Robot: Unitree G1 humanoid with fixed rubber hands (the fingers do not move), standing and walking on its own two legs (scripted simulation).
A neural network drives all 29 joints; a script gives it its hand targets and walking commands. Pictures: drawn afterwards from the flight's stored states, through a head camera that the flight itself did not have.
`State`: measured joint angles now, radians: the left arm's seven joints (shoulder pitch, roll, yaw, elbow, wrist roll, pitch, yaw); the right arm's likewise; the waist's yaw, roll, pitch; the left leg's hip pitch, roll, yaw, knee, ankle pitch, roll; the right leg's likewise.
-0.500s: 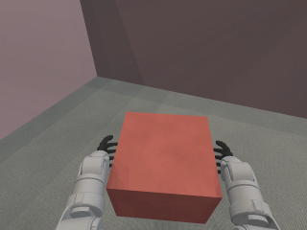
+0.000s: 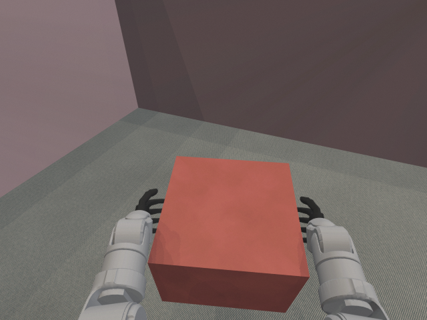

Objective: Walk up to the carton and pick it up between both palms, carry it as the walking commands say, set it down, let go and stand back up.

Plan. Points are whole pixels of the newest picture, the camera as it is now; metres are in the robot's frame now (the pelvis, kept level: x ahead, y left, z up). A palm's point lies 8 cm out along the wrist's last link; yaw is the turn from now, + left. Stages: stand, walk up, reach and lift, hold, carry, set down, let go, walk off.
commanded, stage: hold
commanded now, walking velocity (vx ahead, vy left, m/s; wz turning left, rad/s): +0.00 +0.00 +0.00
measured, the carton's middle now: (227, 229) +0.35 +0.00 -0.01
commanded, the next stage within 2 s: carry in 0.80 s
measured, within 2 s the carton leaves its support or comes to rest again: neither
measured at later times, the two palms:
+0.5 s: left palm (142, 222) +0.31 +0.18 +0.06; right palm (316, 230) +0.30 -0.18 +0.05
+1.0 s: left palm (140, 210) +0.32 +0.18 +0.08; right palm (313, 218) +0.32 -0.17 +0.06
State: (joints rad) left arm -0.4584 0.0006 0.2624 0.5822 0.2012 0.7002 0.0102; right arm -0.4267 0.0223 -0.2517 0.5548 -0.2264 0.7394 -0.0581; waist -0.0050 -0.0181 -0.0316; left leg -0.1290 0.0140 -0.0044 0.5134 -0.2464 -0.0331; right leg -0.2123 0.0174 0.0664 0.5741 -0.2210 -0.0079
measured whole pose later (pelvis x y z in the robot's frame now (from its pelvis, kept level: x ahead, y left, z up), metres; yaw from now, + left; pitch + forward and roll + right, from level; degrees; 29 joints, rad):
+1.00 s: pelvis +0.01 +0.00 +0.00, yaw +0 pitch -4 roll +2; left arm -0.40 -0.01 0.22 0.23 0.20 0.90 0.01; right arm -0.40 0.03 -0.20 0.30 -0.16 0.89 -0.07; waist 0.00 -0.02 -0.04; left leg -0.21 0.02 0.00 0.55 -0.27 -0.03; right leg -0.29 0.01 0.05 0.62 -0.25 -0.01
